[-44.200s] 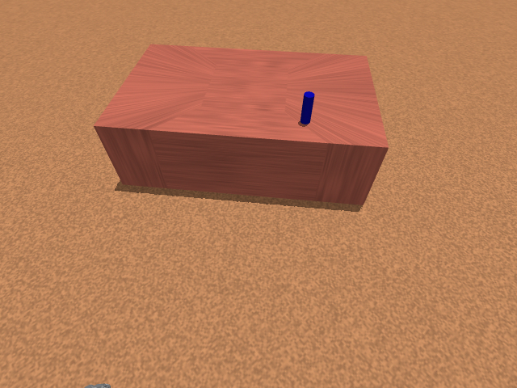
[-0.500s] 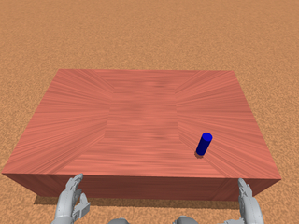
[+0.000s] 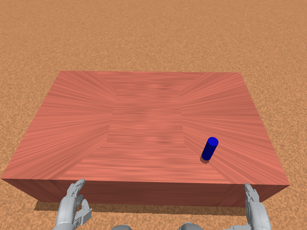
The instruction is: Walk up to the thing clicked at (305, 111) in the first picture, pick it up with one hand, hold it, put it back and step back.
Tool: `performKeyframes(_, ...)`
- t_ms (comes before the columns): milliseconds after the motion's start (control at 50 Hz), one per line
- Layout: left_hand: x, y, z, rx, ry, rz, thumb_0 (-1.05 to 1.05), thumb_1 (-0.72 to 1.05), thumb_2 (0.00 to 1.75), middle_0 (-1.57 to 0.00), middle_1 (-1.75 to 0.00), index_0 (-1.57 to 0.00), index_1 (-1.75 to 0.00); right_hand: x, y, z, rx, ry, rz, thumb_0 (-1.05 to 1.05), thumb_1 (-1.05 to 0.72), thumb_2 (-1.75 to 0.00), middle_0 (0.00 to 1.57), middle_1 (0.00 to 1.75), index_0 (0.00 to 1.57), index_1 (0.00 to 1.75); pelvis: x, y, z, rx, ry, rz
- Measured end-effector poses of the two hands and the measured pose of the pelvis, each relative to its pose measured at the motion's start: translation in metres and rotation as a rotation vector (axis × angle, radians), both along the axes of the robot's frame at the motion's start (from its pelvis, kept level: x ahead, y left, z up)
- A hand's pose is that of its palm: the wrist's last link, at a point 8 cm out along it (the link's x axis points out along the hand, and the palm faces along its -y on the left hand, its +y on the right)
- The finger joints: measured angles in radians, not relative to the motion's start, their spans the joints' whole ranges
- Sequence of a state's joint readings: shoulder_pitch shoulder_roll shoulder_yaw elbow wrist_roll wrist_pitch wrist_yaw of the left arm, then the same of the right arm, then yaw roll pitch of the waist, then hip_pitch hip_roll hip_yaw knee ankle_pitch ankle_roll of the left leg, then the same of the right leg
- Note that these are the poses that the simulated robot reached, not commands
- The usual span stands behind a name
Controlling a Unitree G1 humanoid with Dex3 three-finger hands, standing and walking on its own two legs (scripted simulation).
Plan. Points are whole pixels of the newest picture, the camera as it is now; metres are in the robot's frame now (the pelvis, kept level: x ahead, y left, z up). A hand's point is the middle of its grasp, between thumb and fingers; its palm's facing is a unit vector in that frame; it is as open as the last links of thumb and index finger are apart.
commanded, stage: home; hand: right
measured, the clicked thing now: (209, 149) +0.48 -0.22 -0.27
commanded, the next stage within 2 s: stand in 1.00 s
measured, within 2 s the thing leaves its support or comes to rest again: neither
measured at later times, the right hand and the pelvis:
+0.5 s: hand (230, 219) +0.17 -0.18 -0.06, palm faces +0.13 +0.96 -0.27, open 17.0 cm; pelvis +0.00 +0.00 +0.00, yaw +0 degrees
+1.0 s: hand out of the picture +0.10 -0.25 -0.12, palm faces -0.03 +0.93 -0.36, open 17.3 cm; pelvis +0.00 +0.00 +0.02, yaw +0 degrees
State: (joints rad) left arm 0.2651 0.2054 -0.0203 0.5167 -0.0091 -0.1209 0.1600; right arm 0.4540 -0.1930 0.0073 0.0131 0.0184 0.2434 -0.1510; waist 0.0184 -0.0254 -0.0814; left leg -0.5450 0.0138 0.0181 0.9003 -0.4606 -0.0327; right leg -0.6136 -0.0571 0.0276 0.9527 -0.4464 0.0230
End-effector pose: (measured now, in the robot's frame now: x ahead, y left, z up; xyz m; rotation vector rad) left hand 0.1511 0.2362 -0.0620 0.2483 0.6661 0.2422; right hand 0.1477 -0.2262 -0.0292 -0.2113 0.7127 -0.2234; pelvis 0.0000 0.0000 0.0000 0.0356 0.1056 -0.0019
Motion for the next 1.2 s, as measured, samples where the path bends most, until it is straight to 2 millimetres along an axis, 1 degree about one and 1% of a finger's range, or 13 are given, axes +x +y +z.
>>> performKeyframes(280,0.000,0.003,0.000,0.002,-0.007,0.003,0.01,0.90,0.90,-0.21,-0.30,-0.20,-0.30,0.000,0.003,0.000,-0.002,-0.001,-0.003,-0.01,0.46,-0.09,0.06,0.06,0.06,0.06,0.000,0.002,-0.001,-0.003,-0.003,0.000)
performKeyframes(680,-0.007,0.005,-0.001,0.006,-0.007,0.006,0.01,0.90,0.90,-0.21,-0.30,-0.20,-0.30,-0.008,0.003,0.000,-0.003,0.003,-0.002,-0.01,0.45,-0.10,0.06,0.06,0.07,0.06,-0.006,0.003,-0.001,-0.003,-0.007,-0.001)
performKeyframes(720,-0.008,0.006,-0.006,0.040,0.053,-0.068,0.01,0.90,0.90,-0.21,-0.30,-0.20,-0.30,-0.006,0.000,-0.008,-0.039,0.005,0.065,-0.01,0.45,-0.10,0.06,0.06,0.07,0.06,-0.008,0.003,0.001,-0.012,-0.038,0.000)
performKeyframes(760,-0.013,0.011,-0.013,0.053,0.147,-0.127,0.01,0.90,0.90,-0.21,-0.30,-0.20,-0.30,-0.007,-0.009,-0.020,-0.063,0.046,0.121,-0.01,0.46,-0.09,0.06,0.06,0.07,0.06,-0.009,0.003,0.003,-0.024,-0.060,0.001)
performKeyframes(840,-0.028,0.030,-0.017,0.047,0.268,-0.116,0.01,0.90,0.90,-0.21,-0.30,-0.21,-0.30,-0.020,-0.033,-0.039,-0.069,0.161,0.131,-0.01,0.48,-0.08,0.06,0.06,0.07,0.06,-0.007,0.002,0.009,-0.039,-0.087,0.004)
performKeyframes(900,-0.043,0.043,-0.015,0.049,0.329,-0.076,0.01,0.90,0.90,-0.21,-0.30,-0.21,-0.30,-0.035,-0.048,-0.046,-0.070,0.239,0.102,-0.01,0.50,-0.07,0.06,0.06,0.06,0.05,-0.003,-0.001,0.014,-0.036,-0.099,0.006)
performKeyframes(960,-0.057,0.052,-0.014,0.053,0.389,-0.039,0.01,0.90,0.90,-0.21,-0.30,-0.21,-0.30,-0.050,-0.059,-0.050,-0.075,0.307,0.074,-0.01,0.51,-0.06,0.06,0.05,0.06,0.05,0.000,-0.002,0.020,-0.034,-0.111,0.005)
performKeyframes(1020,-0.069,0.057,-0.013,0.050,0.441,-0.008,0.01,0.90,0.90,-0.21,-0.30,-0.20,-0.30,-0.064,-0.065,-0.051,-0.076,0.368,0.050,-0.01,0.52,-0.06,0.06,0.05,0.06,0.05,0.002,-0.003,0.026,-0.034,-0.124,0.005)
performKeyframes(1080,-0.078,0.057,-0.012,0.040,0.482,0.009,0.01,0.90,0.90,-0.21,-0.30,-0.20,-0.30,-0.076,-0.068,-0.051,-0.071,0.421,0.028,-0.01,0.52,-0.05,0.06,0.05,0.06,0.05,0.003,-0.004,0.032,-0.035,-0.136,0.004)
performKeyframes(1160,-0.085,0.054,-0.011,0.017,0.519,0.020,0.01,0.91,0.90,-0.21,-0.30,-0.20,-0.30,-0.088,-0.068,-0.049,-0.063,0.472,0.008,-0.01,0.51,-0.06,0.06,0.06,0.07,0.06,0.004,-0.003,0.039,-0.036,-0.151,0.002)
performKeyframes(1200,-0.087,0.051,-0.011,0.005,0.531,0.023,0.01,0.91,0.90,-0.21,-0.30,-0.20,-0.30,-0.093,-0.067,-0.048,-0.059,0.490,0.003,-0.01,0.48,-0.10,0.09,0.09,0.09,0.09,0.004,-0.004,0.043,-0.037,-0.158,0.001)
